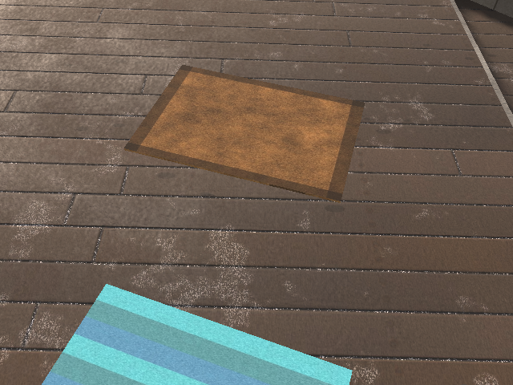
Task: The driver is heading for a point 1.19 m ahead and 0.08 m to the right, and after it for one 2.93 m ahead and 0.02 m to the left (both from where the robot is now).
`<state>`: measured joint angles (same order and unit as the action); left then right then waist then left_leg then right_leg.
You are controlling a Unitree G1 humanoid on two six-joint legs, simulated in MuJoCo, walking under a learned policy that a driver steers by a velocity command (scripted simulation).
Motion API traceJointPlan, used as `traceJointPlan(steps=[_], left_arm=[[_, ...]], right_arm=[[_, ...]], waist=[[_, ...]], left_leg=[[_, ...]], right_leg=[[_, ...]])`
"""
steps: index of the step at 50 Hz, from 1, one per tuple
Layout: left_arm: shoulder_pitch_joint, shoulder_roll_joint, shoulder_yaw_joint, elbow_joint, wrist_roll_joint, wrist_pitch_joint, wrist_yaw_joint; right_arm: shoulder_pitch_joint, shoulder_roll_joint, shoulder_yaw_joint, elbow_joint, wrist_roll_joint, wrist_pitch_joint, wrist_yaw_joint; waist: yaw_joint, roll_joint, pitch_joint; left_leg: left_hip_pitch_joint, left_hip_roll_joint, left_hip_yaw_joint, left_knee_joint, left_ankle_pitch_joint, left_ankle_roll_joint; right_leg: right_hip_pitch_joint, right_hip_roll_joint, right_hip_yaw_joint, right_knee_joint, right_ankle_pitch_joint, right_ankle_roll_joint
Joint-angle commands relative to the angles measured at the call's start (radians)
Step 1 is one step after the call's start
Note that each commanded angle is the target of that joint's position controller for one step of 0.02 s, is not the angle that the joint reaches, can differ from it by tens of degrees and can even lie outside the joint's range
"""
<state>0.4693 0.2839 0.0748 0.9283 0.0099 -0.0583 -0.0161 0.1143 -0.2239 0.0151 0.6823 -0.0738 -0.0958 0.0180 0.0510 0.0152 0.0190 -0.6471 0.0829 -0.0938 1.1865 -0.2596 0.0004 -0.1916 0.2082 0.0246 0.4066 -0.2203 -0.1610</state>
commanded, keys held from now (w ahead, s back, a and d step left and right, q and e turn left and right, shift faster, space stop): w+e+shift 0.24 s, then w+shift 0.18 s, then w+q+shift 0.58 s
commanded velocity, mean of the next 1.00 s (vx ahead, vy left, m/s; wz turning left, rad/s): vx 1.00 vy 0.00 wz -0.04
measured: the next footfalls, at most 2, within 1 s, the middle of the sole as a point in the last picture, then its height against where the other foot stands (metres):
left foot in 0.22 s outside the picture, level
right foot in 0.64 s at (344, 314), level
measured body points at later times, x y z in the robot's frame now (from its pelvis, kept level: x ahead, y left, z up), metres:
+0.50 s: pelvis +0.45 +0.02 +0.00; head +0.47 +0.01 +0.45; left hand +0.76 +0.16 -0.05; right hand +0.29 -0.24 -0.12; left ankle +0.39 +0.18 -0.73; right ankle +0.51 -0.14 -0.67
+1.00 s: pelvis +0.88 -0.12 -0.02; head +0.91 -0.11 +0.43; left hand +0.84 +0.16 -0.15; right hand +1.10 -0.37 -0.09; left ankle +1.11 -0.05 -0.68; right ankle +0.67 -0.19 -0.73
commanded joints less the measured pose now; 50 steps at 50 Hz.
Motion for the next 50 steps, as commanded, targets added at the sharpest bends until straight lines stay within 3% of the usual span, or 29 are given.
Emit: traceJointPlan(steps=[1, 5, 7, 9, 10, 11, 12, 13, 14, 15, 16, 20, 22, 25, 27, 29, 30, 31, 32, 33, 34, 35, 36, 38, 40, 42, 45, 47, 50], left_arm=[[-0.106, 0.128, 0.021, -0.117, -0.006, -0.043, 0.002], [-0.027, 0.164, 0.041, -0.119, -0.023, -0.043, -0.007], [0.003, 0.171, 0.046, -0.118, -0.024, -0.036, 0.000], [0.007, 0.195, 0.051, -0.115, -0.015, -0.030, 0.010], [-0.015, 0.226, 0.057, -0.117, -0.011, -0.031, 0.007], [-0.058, 0.212, 0.053, -0.131, -0.011, -0.040, 0.000], [-0.057, 0.071, 0.018, -0.170, -0.029, -0.052, 0.003], [0.016, 0.027, -0.009, -0.229, -0.056, -0.048, 0.002], [-0.067, 0.091, -0.004, -0.194, -0.024, -0.029, 0.011], [-0.152, 0.097, -0.004, -0.198, 0.000, -0.024, 0.001], [-0.214, 0.082, -0.007, -0.209, 0.016, -0.020, -0.011], [-0.292, 0.016, -0.032, -0.275, 0.036, 0.012, -0.042], [-0.362, 0.024, -0.044, -0.334, 0.045, 0.012, -0.053], [-0.475, 0.045, -0.062, -0.371, 0.039, 0.003, -0.078], [-0.490, 0.045, -0.071, -0.380, 0.027, -0.007, -0.079], [-0.433, 0.102, -0.050, -0.351, 0.034, -0.009, -0.053], [-0.271, 0.129, -0.034, -0.303, 0.040, -0.013, -0.035], [-0.086, 0.171, -0.012, -0.246, 0.051, -0.015, -0.015], [0.050, 0.266, 0.014, -0.225, 0.074, -0.019, 0.011], [0.041, 0.323, 0.025, -0.244, 0.078, -0.019, 0.016], [-0.046, 0.257, 0.021, -0.250, 0.055, -0.011, 0.018], [-0.132, 0.177, 0.000, -0.247, 0.044, -0.019, 0.018], [-0.174, 0.130, -0.008, -0.234, 0.042, -0.027, 0.013], [-0.175, 0.085, -0.018, -0.208, 0.028, -0.044, 0.011], [-0.165, 0.058, -0.021, -0.173, 0.006, -0.065, 0.006], [-0.150, 0.034, -0.026, -0.145, 0.003, -0.077, 0.006], [-0.153, 0.032, -0.027, -0.121, 0.007, -0.087, 0.010], [-0.149, 0.079, -0.019, -0.113, 0.007, -0.086, 0.022], [-0.085, 0.163, -0.005, -0.100, 0.008, -0.068, 0.042]], right_arm=[[-0.075, -0.075, 0.000, -0.111, 0.010, 0.010, 0.012], [-0.205, -0.075, 0.006, -0.142, 0.042, 0.004, 0.021], [-0.222, -0.098, 0.001, -0.152, 0.040, -0.002, 0.011], [-0.149, -0.151, -0.022, -0.133, 0.039, -0.008, -0.006], [-0.009, -0.189, -0.042, -0.098, 0.042, -0.015, -0.018], [0.190, -0.246, -0.067, -0.061, 0.033, -0.022, -0.038], [0.390, -0.332, -0.099, -0.041, -0.004, -0.020, -0.059], [0.340, -0.387, -0.116, -0.023, -0.006, -0.011, -0.045], [0.246, -0.263, -0.104, -0.036, 0.005, -0.003, -0.036], [0.201, -0.177, -0.085, -0.029, 0.013, -0.003, -0.028], [0.213, -0.152, -0.079, -0.003, 0.008, -0.003, -0.022], [0.282, -0.091, -0.061, 0.106, 0.040, -0.038, -0.005], [0.274, -0.134, -0.069, 0.121, 0.052, -0.048, -0.006], [0.243, -0.156, -0.073, 0.132, 0.068, -0.040, 0.000], [0.277, -0.235, -0.088, 0.148, 0.068, -0.038, 0.007], [0.313, -0.285, -0.097, 0.168, 0.068, -0.035, 0.007], [0.317, -0.311, -0.101, 0.176, 0.065, -0.027, 0.001], [0.314, -0.314, -0.100, 0.175, 0.069, -0.023, -0.003], [0.339, -0.203, -0.076, 0.153, 0.056, -0.020, -0.001], [0.449, -0.083, -0.054, 0.108, 0.104, -0.016, 0.000], [0.352, -0.165, -0.070, 0.107, 0.094, -0.003, -0.006], [0.276, -0.173, -0.074, 0.097, 0.081, 0.004, -0.002], [0.265, -0.149, -0.069, 0.107, 0.076, 0.012, 0.006], [0.292, -0.110, -0.068, 0.126, 0.056, 0.045, 0.021], [0.222, -0.079, -0.067, 0.100, 0.050, 0.074, 0.033], [0.126, -0.069, -0.065, 0.064, 0.047, 0.083, 0.046], [0.005, -0.059, -0.050, 0.003, 0.054, 0.076, 0.064], [-0.065, -0.066, -0.042, -0.022, 0.051, 0.073, 0.081], [-0.043, -0.107, -0.049, -0.011, 0.056, 0.070, 0.079]], waist=[[-0.072, 0.001, 0.117], [0.019, -0.048, 0.077], [0.039, -0.062, 0.050], [0.002, -0.053, -0.030], [-0.074, -0.039, -0.127], [-0.177, -0.041, -0.233], [-0.228, 0.123, -0.396], [-0.138, 0.409, -0.504], [-0.142, 0.226, -0.333], [-0.147, 0.102, -0.201], [-0.144, 0.038, -0.136], [-0.073, 0.074, -0.011], [-0.043, 0.094, 0.032], [-0.029, 0.039, 0.071], [-0.021, 0.075, 0.100], [0.013, 0.043, 0.024], [0.097, 0.045, -0.069], [0.189, 0.037, -0.168], [0.201, -0.112, -0.296], [0.097, -0.332, -0.474], [0.091, -0.196, -0.332], [0.054, -0.119, -0.152], [0.014, -0.084, -0.072], [-0.046, -0.119, -0.017], [-0.070, -0.099, 0.041], [-0.072, -0.090, 0.073], [-0.092, -0.076, 0.115], [-0.091, -0.041, 0.132], [-0.116, -0.064, 0.064]], left_leg=[[0.098, 0.021, 0.067, -0.259, 0.144, -0.043], [0.249, -0.044, 0.099, -0.542, 0.393, -0.040], [0.239, -0.058, 0.081, -0.630, 0.348, -0.035], [0.357, -0.106, 0.080, -0.709, 0.205, -0.019], [0.529, -0.116, 0.090, -0.720, 0.150, -0.002], [0.791, -0.024, 0.018, -0.673, 0.069, 0.027], [1.071, 0.265, -0.293, -0.701, -0.327, 0.078], [1.135, 0.437, -0.792, -0.888, -0.489, 0.176], [1.005, 0.355, -0.699, -0.903, -0.570, 0.170], [0.869, 0.294, -0.503, -0.894, -0.393, 0.152], [0.777, 0.254, -0.378, -0.894, -0.162, 0.143], [0.609, 0.184, -0.176, -0.959, 0.122, 0.140], [0.556, 0.194, -0.130, -1.029, 0.145, 0.159], [0.385, 0.079, 0.030, -1.156, 0.205, 0.140], [0.349, 0.132, 0.016, -1.177, 0.406, 0.154], [0.484, 0.127, 0.058, -1.017, 0.774, 0.138], [0.489, 0.110, 0.080, -0.795, 0.894, 0.124], [0.370, 0.066, 0.087, -0.520, 0.785, 0.110], [0.175, -0.020, 0.091, -0.129, 0.254, 0.105], [-0.019, -0.113, 0.013, 0.203, -0.210, 0.103], [-0.126, -0.071, 0.003, 0.260, -0.109, 0.115], [-0.156, -0.023, 0.016, 0.207, -0.021, 0.114], [-0.117, 0.011, 0.021, 0.153, 0.018, 0.105], [-0.040, 0.045, 0.020, 0.112, 0.018, 0.086], [-0.097, 0.065, 0.029, 0.086, 0.039, 0.078], [-0.158, 0.065, 0.056, 0.048, 0.136, 0.078], [-0.110, 0.044, 0.127, -0.160, 0.301, 0.102], [-0.011, 0.013, 0.201, -0.346, 0.376, 0.135], [0.148, -0.115, 0.313, -0.446, 0.340, 0.181]], right_leg=[[-0.325, -0.241, 0.357, -0.324, -0.080, -0.158], [-0.205, -0.224, 0.341, -0.270, 0.224, -0.079], [-0.046, -0.246, 0.368, -0.173, 0.382, -0.059], [0.069, -0.250, 0.371, -0.005, 0.581, -0.019], [0.064, -0.221, 0.339, 0.174, 0.650, 0.002], [-0.083, -0.182, 0.319, 0.422, 0.537, 0.021], [-0.315, -0.118, 0.210, 0.769, 0.086, 0.029], [-0.531, -0.094, 0.108, 0.981, -0.268, 0.043], [-0.622, -0.187, 0.093, 1.019, -0.146, 0.028], [-0.620, -0.216, 0.076, 0.969, -0.070, 0.034], [-0.595, -0.237, 0.075, 0.922, -0.054, 0.041], [-0.607, -0.258, 0.109, 0.806, -0.095, 0.062], [-0.638, -0.265, 0.116, 0.694, -0.013, 0.073], [-0.389, -0.252, -0.053, 0.373, 0.174, 0.085], [-0.216, -0.235, -0.078, 0.294, 0.194, 0.075], [-0.098, -0.184, -0.089, 0.244, 0.121, 0.065], [0.084, -0.152, -0.085, 0.212, 0.079, 0.059], [0.331, -0.187, -0.051, 0.201, 0.051, 0.058], [0.536, -0.431, 0.208, 0.173, -0.291, 0.062], [0.635, -0.678, 0.713, -0.049, -0.583, 0.011], [0.495, -0.642, 0.729, -0.165, -0.645, 0.012], [0.346, -0.598, 0.542, -0.146, -0.487, 0.011], [0.225, -0.554, 0.412, -0.161, -0.295, 0.016], [0.083, -0.514, 0.237, -0.202, -0.137, 0.033], [0.064, -0.499, 0.112, -0.257, -0.029, 0.045], [0.080, -0.461, -0.033, -0.283, 0.132, 0.063], [0.052, -0.403, -0.224, -0.295, 0.360, 0.090], [0.064, -0.400, -0.299, -0.330, 0.456, 0.104], [0.225, -0.414, -0.332, -0.155, 1.088, 0.137]])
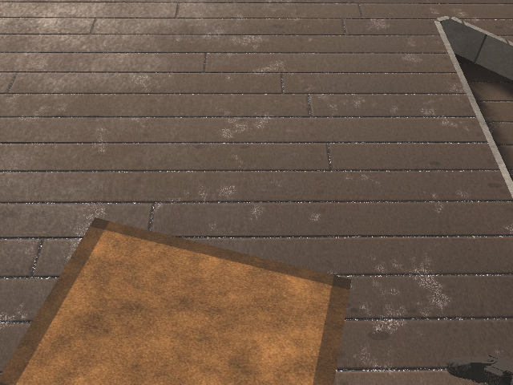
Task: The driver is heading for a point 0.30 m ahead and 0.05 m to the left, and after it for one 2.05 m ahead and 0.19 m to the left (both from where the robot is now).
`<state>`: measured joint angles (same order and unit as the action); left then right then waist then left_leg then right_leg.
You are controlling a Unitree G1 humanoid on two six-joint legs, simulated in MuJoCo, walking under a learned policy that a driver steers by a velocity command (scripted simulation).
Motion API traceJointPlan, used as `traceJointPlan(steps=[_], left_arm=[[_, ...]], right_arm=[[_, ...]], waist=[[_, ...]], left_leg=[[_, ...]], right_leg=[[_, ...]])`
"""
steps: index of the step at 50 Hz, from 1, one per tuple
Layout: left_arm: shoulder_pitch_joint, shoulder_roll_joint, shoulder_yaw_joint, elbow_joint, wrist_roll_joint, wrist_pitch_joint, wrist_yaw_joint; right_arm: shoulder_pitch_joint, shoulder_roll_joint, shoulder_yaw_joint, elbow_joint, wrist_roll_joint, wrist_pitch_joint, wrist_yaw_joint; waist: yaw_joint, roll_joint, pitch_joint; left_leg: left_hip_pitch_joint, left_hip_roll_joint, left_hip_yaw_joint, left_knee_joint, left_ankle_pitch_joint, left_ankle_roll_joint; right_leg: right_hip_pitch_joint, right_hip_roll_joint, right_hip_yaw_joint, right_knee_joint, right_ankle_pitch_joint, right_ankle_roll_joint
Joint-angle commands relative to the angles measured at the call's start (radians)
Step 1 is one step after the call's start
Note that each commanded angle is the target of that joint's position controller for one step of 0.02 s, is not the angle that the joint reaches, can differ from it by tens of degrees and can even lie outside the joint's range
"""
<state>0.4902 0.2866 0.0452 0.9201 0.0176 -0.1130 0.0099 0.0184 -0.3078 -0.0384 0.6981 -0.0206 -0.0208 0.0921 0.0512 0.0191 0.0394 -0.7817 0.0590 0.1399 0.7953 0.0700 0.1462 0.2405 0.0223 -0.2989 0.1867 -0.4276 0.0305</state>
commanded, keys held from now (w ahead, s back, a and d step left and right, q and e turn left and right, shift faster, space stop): w+q+shift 0.06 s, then q+shift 0.20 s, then shift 0.02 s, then e+shift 0.68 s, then shift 0.04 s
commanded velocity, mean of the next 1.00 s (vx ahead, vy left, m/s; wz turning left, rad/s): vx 0.29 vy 0.00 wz -0.03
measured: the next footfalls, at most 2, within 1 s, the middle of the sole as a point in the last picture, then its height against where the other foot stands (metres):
left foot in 0.08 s outside the picture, level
right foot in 0.50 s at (266, 331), level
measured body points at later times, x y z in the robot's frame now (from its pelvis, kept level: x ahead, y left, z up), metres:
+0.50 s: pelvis +0.38 +0.03 +0.01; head +0.41 +0.04 +0.46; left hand +0.48 +0.31 -0.10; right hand +0.50 -0.24 -0.11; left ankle +0.25 +0.02 -0.71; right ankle +0.57 +0.01 -0.71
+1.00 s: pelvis +0.47 +0.05 +0.02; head +0.51 +0.03 +0.47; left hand +0.56 +0.36 -0.08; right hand +0.61 -0.24 -0.09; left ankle +0.51 +0.19 -0.69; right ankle +0.57 +0.02 -0.72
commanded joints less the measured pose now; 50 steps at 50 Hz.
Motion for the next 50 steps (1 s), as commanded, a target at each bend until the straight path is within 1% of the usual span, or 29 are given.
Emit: traceJointPlan(steps=[1, 2, 3, 4, 5, 6, 7, 8, 9, 10, 11, 13, 14, 15, 17, 19, 21, 23, 24, 25, 26, 27, 28, 30, 32, 34, 40, 45, 50], left_arm=[[-0.121, 0.200, 0.035, -0.101, 0.007, 0.004, 0.026], [-0.136, 0.226, 0.042, -0.124, 0.010, 0.020, 0.032], [-0.174, 0.248, 0.049, -0.141, 0.019, 0.036, 0.028], [-0.177, 0.205, 0.045, -0.128, 0.025, 0.045, 0.013], [-0.110, 0.028, 0.003, -0.178, 0.036, 0.032, -0.005], [-0.144, 0.075, -0.004, -0.275, 0.006, 0.016, 0.000], [-0.215, 0.112, -0.007, -0.282, 0.009, -0.005, 0.005], [-0.231, 0.117, -0.010, -0.275, 0.009, -0.013, 0.006], [-0.222, 0.108, -0.011, -0.262, 0.021, 0.000, 0.012], [-0.219, 0.111, -0.011, -0.269, 0.034, 0.026, 0.014], [-0.219, 0.106, -0.012, -0.272, 0.042, 0.054, 0.015], [-0.273, 0.081, -0.019, -0.304, 0.041, 0.077, 0.012], [-0.286, 0.062, -0.025, -0.313, 0.033, 0.082, 0.011], [-0.317, 0.051, -0.031, -0.332, 0.017, 0.079, 0.014], [-0.334, 0.027, -0.040, -0.315, 0.014, 0.073, 0.008], [-0.383, 0.010, -0.047, -0.304, 0.010, 0.067, -0.007], [-0.400, 0.015, -0.049, -0.288, 0.009, 0.059, -0.014], [-0.294, 0.059, -0.037, -0.242, 0.009, 0.046, -0.014], [-0.177, 0.095, -0.024, -0.205, 0.005, 0.038, -0.014], [-0.041, 0.134, -0.009, -0.165, 0.004, 0.026, -0.015], [0.024, 0.204, 0.014, -0.154, -0.001, 0.020, -0.015], [-0.086, 0.249, 0.033, -0.196, -0.005, 0.045, -0.016], [-0.168, 0.200, 0.039, -0.236, -0.035, 0.069, -0.022], [-0.225, 0.112, 0.022, -0.244, -0.025, 0.105, -0.016], [-0.205, 0.122, 0.032, -0.225, -0.016, 0.118, -0.014], [-0.204, 0.142, 0.044, -0.222, -0.010, 0.125, -0.019], [-0.188, 0.186, 0.081, -0.232, -0.020, 0.159, -0.012], [-0.171, 0.194, 0.100, -0.219, -0.016, 0.170, -0.007], [-0.231, 0.187, 0.100, -0.227, -0.002, 0.167, -0.019]], right_arm=[[0.146, -0.051, -0.004, -0.006, 0.006, -0.003, -0.003], [0.284, -0.075, -0.017, 0.042, 0.015, -0.001, -0.012], [0.455, -0.117, -0.039, 0.078, 0.002, -0.009, -0.028], [0.542, -0.167, -0.069, 0.117, 0.002, -0.009, -0.058], [0.464, -0.270, -0.088, 0.117, -0.009, 0.000, -0.075], [0.454, -0.348, -0.117, 0.073, -0.007, 0.012, -0.077], [0.411, -0.309, -0.114, 0.045, -0.003, 0.010, -0.085], [0.357, -0.252, -0.100, 0.050, 0.008, 0.009, -0.088], [0.321, -0.207, -0.086, 0.052, 0.019, 0.004, -0.086], [0.306, -0.179, -0.078, 0.039, 0.030, -0.006, -0.089], [0.293, -0.157, -0.068, 0.042, 0.034, -0.013, -0.090], [0.283, -0.175, -0.072, 0.038, 0.024, -0.026, -0.086], [0.306, -0.173, -0.072, 0.043, 0.020, -0.027, -0.086], [0.351, -0.152, -0.069, 0.055, 0.016, -0.030, -0.085], [0.337, -0.098, -0.054, 0.069, 0.026, -0.026, -0.093], [0.385, -0.065, -0.038, 0.090, 0.026, -0.026, -0.103], [0.420, -0.066, -0.033, 0.114, 0.015, -0.029, -0.113], [0.392, -0.100, -0.040, 0.112, -0.010, -0.031, -0.123], [0.347, -0.120, -0.047, 0.104, -0.015, -0.030, -0.131], [0.284, -0.136, -0.053, 0.085, -0.008, -0.028, -0.135], [0.299, -0.124, -0.053, 0.046, -0.002, -0.029, -0.136], [0.473, -0.034, -0.035, 0.027, 0.009, -0.019, -0.131], [0.484, -0.084, -0.023, 0.056, -0.039, -0.011, -0.124], [0.300, -0.114, -0.027, 0.024, -0.044, 0.016, -0.117], [0.264, -0.082, -0.012, -0.006, -0.036, 0.050, -0.115], [0.264, -0.059, -0.003, -0.008, -0.030, 0.066, -0.117], [0.154, -0.083, -0.008, -0.026, -0.008, 0.077, -0.124], [0.111, -0.088, -0.009, -0.021, 0.001, 0.047, -0.132], [0.176, -0.100, -0.007, 0.009, 0.015, 0.020, -0.144]], waist=[[-0.173, -0.103, -0.020], [-0.224, -0.107, -0.109], [-0.306, -0.116, -0.159], [-0.320, -0.030, -0.175], [-0.147, 0.249, -0.119], [-0.159, 0.207, -0.334], [-0.150, 0.033, -0.241], [-0.092, -0.074, -0.111], [-0.042, -0.127, -0.033], [-0.023, -0.130, -0.010], [0.000, -0.138, -0.009], [0.003, -0.132, -0.037], [-0.010, -0.115, -0.060], [-0.043, -0.058, -0.080], [-0.066, -0.024, -0.118], [-0.120, -0.006, -0.115], [-0.139, 0.013, -0.074], [-0.090, 0.061, -0.082], [-0.028, 0.096, -0.094], [0.055, 0.075, -0.110], [0.060, -0.078, -0.187], [-0.076, -0.322, -0.306], [-0.087, -0.133, -0.326], [-0.074, 0.039, -0.127], [-0.082, -0.004, -0.080], [-0.084, -0.039, -0.100], [-0.021, -0.145, -0.088], [0.013, -0.160, -0.091], [-0.016, -0.185, -0.096]], left_leg=[[0.377, -0.125, 0.082, -0.058, -0.057, 0.050], [0.514, -0.175, 0.075, -0.027, -0.133, 0.069], [0.702, -0.171, 0.007, -0.088, -0.193, 0.108], [0.864, -0.149, -0.093, -0.169, -0.212, 0.125], [1.049, 0.059, -0.410, -0.098, 0.210, 0.202], [1.207, 0.170, -0.833, -0.321, 0.073, 0.362], [1.115, 0.198, -0.874, -0.450, 0.038, 0.321], [0.935, 0.171, -0.789, -0.472, 0.127, 0.275], [0.772, 0.139, -0.695, -0.469, 0.300, 0.242], [0.645, 0.111, -0.636, -0.465, 0.456, 0.234], [0.561, 0.075, -0.562, -0.473, 0.530, 0.211], [0.477, -0.022, -0.460, -0.457, 0.638, 0.161], [0.464, -0.043, -0.435, -0.429, 0.772, 0.131], [0.452, -0.048, -0.429, -0.397, 0.853, 0.095], [0.521, -0.132, -0.333, -0.391, 0.669, -0.016], [0.605, -0.127, -0.322, -0.420, 0.528, -0.065], [0.710, -0.086, -0.306, -0.431, 0.497, -0.081], [0.785, -0.019, -0.293, -0.341, 0.621, -0.097], [0.782, 0.009, -0.283, -0.240, 0.690, -0.104], [0.735, -0.010, -0.252, -0.051, 0.630, -0.110], [0.599, -0.130, -0.182, 0.301, 0.130, -0.128], [0.308, -0.299, -0.142, 0.622, -0.699, -0.196], [0.246, -0.222, -0.245, 0.657, -0.633, -0.163], [0.233, -0.151, -0.239, 0.571, -0.529, -0.157], [0.269, -0.118, -0.235, 0.437, -0.507, -0.168], [0.318, -0.127, -0.221, 0.328, -0.471, -0.170], [0.272, -0.131, -0.252, 0.099, -0.403, -0.185], [0.270, -0.150, -0.281, -0.018, -0.399, -0.166], [0.456, -0.186, -0.274, -0.207, -0.434, -0.113]], right_leg=[[-0.168, -0.250, -0.001, 0.202, 1.458, -0.050], [-0.171, -0.266, 0.002, 0.414, 1.628, -0.055], [-0.269, -0.295, 0.040, 0.676, 1.497, -0.068], [-0.405, -0.190, 0.041, 1.034, 0.938, -0.049], [-0.838, -0.006, 0.107, 1.438, -0.123, 0.006], [-1.035, 0.039, 0.310, 1.555, -0.118, 0.012], [-1.089, -0.018, 0.373, 1.482, -0.031, -0.002], [-1.041, -0.053, 0.372, 1.363, 0.031, -0.006], [-0.974, -0.082, 0.366, 1.297, 0.036, 0.005], [-0.893, -0.102, 0.367, 1.234, 0.028, 0.025], [-0.834, -0.125, 0.363, 1.156, 0.019, 0.044], [-0.752, -0.117, 0.327, 0.965, 0.060, 0.057], [-0.736, -0.104, 0.304, 0.911, 0.130, 0.050], [-0.696, -0.093, 0.291, 0.799, 0.223, 0.032], [-0.662, -0.048, 0.251, 0.598, 0.440, -0.012], [-0.649, -0.011, 0.217, 0.467, 0.598, -0.038], [-0.674, 0.005, 0.210, 0.370, 0.630, -0.058], [-0.626, 0.028, 0.243, 0.345, 0.531, -0.093], [-0.555, 0.028, 0.274, 0.342, 0.474, -0.115], [-0.438, 0.003, 0.313, 0.266, 0.538, -0.143], [-0.269, -0.152, 0.504, 0.317, 1.036, -0.226], [-0.071, -0.413, 0.932, 0.277, 1.381, -0.453], [-0.121, -0.381, 1.011, 0.183, 1.106, -0.455], [-0.389, -0.258, 0.843, 0.102, 0.600, -0.362], [-0.494, -0.175, 0.782, 0.063, 0.439, -0.304], [-0.531, -0.100, 0.743, 0.058, 0.346, -0.229], [-0.477, -0.055, 0.854, -0.025, -0.056, -0.076], [-0.391, -0.041, 0.924, -0.011, -0.076, -0.069], [-0.458, -0.029, 0.959, 0.002, -0.030, -0.101]])
Keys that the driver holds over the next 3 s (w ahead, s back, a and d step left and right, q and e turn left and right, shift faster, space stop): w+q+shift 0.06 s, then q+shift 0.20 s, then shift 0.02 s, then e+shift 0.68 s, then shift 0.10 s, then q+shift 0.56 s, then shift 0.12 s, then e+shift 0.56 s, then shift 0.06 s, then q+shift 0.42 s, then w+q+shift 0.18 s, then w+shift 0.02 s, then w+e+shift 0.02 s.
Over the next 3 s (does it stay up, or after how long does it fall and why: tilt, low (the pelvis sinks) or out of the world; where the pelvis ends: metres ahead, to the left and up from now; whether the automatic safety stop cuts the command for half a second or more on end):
stays up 0.56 0.10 0.02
